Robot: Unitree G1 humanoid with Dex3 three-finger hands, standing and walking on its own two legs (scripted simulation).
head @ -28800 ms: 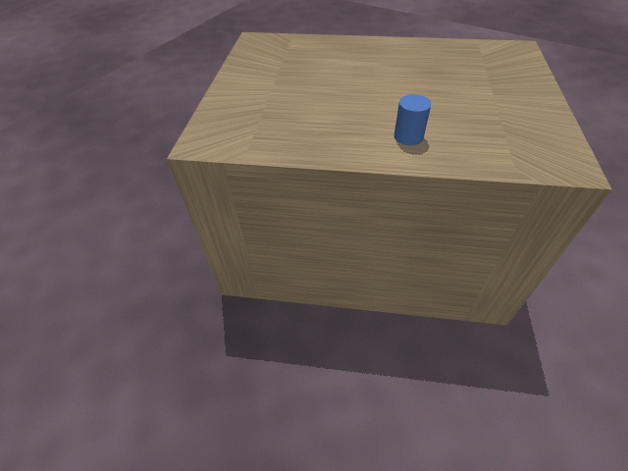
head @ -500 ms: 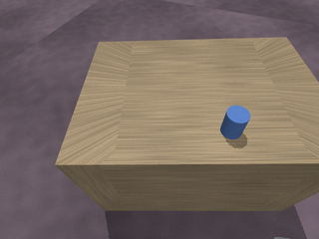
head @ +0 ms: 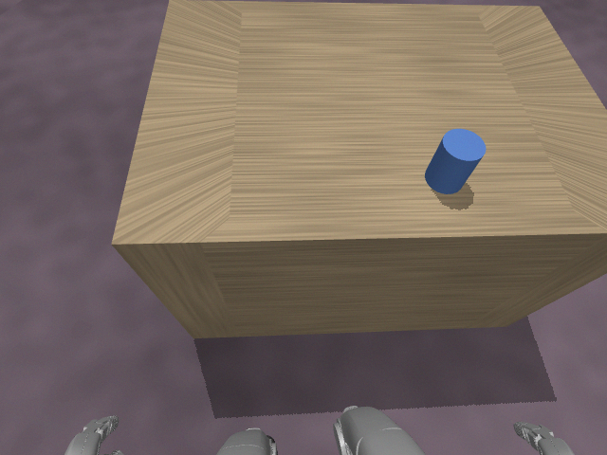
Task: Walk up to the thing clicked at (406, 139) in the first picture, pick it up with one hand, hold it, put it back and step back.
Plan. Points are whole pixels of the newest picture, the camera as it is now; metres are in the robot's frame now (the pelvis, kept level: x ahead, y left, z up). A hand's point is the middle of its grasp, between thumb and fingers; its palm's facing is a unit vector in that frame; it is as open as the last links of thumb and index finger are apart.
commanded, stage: step back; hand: right
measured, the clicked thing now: (453, 162) +0.57 -0.28 -0.07
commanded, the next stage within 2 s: none
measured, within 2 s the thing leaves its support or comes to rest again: neither
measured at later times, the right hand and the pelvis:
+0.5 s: hand out of the picture +0.00 -0.28 -0.16, palm faces -0.09 +0.90 -0.43, open 7.4 cm; pelvis -0.11 +0.00 -0.02, yaw +3 degrees
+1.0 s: hand out of the picture -0.14 -0.32 -0.15, palm faces +0.02 +0.91 -0.41, open 7.4 cm; pelvis -0.27 -0.04 -0.01, yaw -3 degrees
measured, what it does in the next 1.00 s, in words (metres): walks backwards: right foot, then left foot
